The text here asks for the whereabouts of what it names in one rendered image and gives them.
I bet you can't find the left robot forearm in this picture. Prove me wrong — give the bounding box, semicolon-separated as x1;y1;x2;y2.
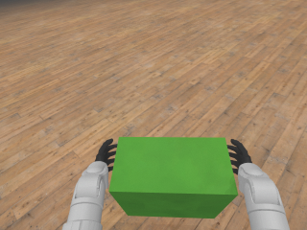
61;161;108;230

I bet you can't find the left robot hand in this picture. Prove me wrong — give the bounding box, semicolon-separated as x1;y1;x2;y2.
95;138;118;172

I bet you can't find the carton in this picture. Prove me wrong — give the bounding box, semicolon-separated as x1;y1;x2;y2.
108;137;238;219

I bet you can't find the right robot hand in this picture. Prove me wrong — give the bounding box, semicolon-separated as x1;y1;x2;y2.
227;139;252;175

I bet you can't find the right robot forearm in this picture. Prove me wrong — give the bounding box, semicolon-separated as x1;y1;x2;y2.
238;163;290;230

